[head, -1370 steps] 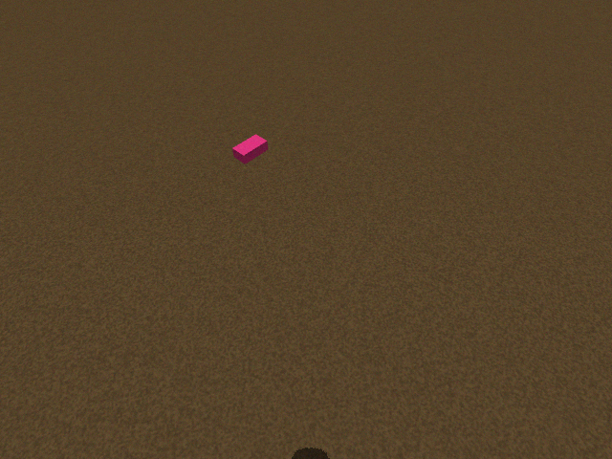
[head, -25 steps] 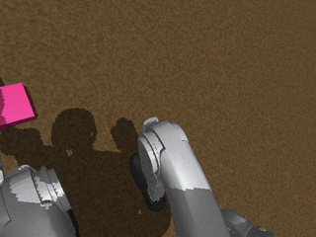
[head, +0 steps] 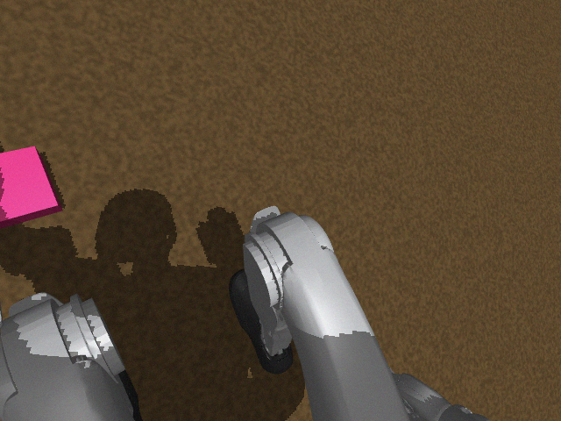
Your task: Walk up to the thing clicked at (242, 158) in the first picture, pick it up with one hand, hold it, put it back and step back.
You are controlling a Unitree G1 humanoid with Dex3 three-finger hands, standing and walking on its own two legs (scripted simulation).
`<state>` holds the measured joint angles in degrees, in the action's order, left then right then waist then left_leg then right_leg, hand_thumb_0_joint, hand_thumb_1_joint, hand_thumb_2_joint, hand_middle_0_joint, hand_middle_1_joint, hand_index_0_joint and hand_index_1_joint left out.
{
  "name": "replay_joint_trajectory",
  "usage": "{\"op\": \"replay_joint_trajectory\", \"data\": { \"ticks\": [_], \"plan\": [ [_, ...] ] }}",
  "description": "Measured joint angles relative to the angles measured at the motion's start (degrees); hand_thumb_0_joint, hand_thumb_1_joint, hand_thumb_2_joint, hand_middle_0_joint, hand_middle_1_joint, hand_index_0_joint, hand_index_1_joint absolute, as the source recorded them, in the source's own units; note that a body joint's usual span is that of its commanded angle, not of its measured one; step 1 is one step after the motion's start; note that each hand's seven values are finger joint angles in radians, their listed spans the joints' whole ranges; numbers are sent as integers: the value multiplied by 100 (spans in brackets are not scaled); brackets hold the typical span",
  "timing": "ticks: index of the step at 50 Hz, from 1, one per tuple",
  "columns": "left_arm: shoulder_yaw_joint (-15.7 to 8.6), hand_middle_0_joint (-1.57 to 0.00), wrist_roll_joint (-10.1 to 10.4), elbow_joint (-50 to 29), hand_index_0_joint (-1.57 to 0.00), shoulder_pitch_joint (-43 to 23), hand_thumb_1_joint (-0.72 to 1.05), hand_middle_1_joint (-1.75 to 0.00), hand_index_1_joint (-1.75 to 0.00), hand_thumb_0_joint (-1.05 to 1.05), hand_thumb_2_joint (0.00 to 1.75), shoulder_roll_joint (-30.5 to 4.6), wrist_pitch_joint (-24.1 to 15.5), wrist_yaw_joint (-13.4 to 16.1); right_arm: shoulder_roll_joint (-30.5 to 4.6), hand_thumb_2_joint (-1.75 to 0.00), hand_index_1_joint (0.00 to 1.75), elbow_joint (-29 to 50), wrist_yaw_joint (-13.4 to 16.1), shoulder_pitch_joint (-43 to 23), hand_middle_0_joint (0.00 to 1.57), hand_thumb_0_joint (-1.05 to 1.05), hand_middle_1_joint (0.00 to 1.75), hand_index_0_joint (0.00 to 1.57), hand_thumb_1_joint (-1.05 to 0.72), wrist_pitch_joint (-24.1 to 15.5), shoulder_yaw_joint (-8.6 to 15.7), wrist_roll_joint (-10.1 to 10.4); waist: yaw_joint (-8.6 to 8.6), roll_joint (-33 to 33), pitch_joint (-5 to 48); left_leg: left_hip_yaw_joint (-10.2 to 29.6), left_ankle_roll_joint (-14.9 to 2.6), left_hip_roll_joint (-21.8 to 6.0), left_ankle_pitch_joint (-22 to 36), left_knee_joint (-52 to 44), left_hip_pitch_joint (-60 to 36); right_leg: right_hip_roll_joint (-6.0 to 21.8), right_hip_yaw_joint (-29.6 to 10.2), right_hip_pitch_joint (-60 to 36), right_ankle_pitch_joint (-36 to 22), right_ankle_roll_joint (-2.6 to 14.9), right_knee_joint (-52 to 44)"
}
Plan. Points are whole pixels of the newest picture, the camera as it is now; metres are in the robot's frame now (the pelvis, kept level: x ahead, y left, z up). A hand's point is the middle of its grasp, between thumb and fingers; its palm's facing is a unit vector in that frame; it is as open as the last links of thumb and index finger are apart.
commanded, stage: withdraw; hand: left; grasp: from above
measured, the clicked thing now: out of the picture +0.46 +0.24 -0.27
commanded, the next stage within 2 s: home in 1.00 s
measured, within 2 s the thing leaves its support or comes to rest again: rests again in 0.44 s
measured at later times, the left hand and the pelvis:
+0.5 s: hand out of the picture +0.48 +0.29 -0.12, palm faces -0.27 -0.04 -0.96, open 14.1 cm; pelvis +0.01 +0.00 +0.03, yaw +3 degrees
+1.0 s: hand out of the picture +0.44 +0.24 -0.14, palm faces -0.45 -0.05 -0.89, open 14.0 cm; pelvis -0.01 -0.02 +0.03, yaw +7 degrees
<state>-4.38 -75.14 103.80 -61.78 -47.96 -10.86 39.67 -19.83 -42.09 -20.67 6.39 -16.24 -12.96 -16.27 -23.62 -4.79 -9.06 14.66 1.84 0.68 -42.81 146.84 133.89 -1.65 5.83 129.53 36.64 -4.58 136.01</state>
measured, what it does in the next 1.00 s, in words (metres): stands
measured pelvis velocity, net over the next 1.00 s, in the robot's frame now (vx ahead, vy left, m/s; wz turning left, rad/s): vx -0.01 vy -0.02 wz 0.12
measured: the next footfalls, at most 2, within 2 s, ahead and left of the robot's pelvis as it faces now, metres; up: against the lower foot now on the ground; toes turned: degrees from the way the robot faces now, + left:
none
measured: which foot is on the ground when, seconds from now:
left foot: down 0.00-1.00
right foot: down 0.00-1.00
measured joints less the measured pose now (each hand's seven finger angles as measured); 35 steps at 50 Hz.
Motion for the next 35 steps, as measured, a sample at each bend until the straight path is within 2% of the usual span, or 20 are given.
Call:
{"op": "replay_joint_trajectory", "data": {
  "ticks": [6, 12, 14, 17, 21, 25, 30, 33, 35],
  "plan": [
    [11, -12, 32, 11, -13, -19, -42, -110, -109, 0, 104, -45, -19, -18, -3, -90, 30, 23, 59, 8, 20, 0, 30, 20, -91, 19, -29, -7, -17, -27, -27, -1, 7, -15, 20, -39, -19, -9, 1, -5, -32, -8, -36],
    [-176, -10, 48, -317, -11, 5, -48, -105, -104, 0, 100, 1, 75, -11, 1, -90, 30, 11, 64, 113, 20, 0, 30, 20, -92, 14, 81, 27, 35, 0, 40, -16, 21, -21, 6, -90, -11, 2, -2, 13, -16, 26, -70],
    [-264, -10, 92, -666, -11, 127, -50, -104, -103, 0, 99, 109, 154, -8, 17, -91, 30, -16, 23, 187, 20, 0, 30, 20, -92, 36, 184, 62, 95, 56, 146, -32, 34, -29, -23, -124, -10, 9, -10, 31, 9, 52, -87],
    [-194, -10, 279, -1370, -10, 395, -53, -102, -102, 0, 98, 434, 344, -62, 56, -91, 30, -127, -63, 308, 20, 0, 30, 20, -92, 123, 359, 187, 254, 221, 459, -84, 54, -44, -85, -212, 2, 32, -41, 82, 77, 109, -120],
    [-70, -10, 553, -2236, -10, 731, -53, -100, -100, 0, 98, 913, 707, -312, 122, -91, 30, -255, -113, 382, 20, 0, 30, 20, -92, 462, 656, 502, 538, 572, 1079, -225, 39, -72, -148, -424, 17, 69, -138, 151, 176, 125, -227],
    [245, -10, 893, -2360, -9, 682, -52, -98, -99, 0, 98, 1187, 1184, -860, 167, -91, 30, -232, -6, 229, 20, 0, 30, 20, -91, 875, 954, 797, 818, 841, 1459, -456, -34, -122, -105, -746, -169, 86, -310, 26, 190, 66, -428],
    [745, -10, 1509, -2563, -9, 553, -51, -98, -99, 0, 100, 1491, 1436, -1988, 166, -91, 30, -33, 282, 76, 20, 0, 30, 20, -92, 1240, 1212, 1031, 1136, 953, 1575, -729, -71, -117, 118, -1240, -532, 150, -508, -263, 82, 103, -735],
    [1064, -10, 1627, -2595, -8, 470, -52, -99, -100, 0, 102, 1663, 1276, -2603, 146, -91, 30, 62, 540, 10, 20, 0, 30, 20, -92, 1394, 1236, 1097, 1237, 893, 1523, -819, -69, -83, 270, -1510, -754, 204, -568, -456, 1, 141, -907],
    [1184, -10, 1594, -2548, -8, 425, -52, -99, -101, 0, 102, 1777, 1080, -2872, 125, -91, 30, 132, 734, -6, 20, 0, 30, 20, -92, 1450, 1212, 1101, 1261, 821, 1468, -829, -69, -59, 358, -1640, -851, 232, -563, -547, -58, 181, -1000]
  ]
}}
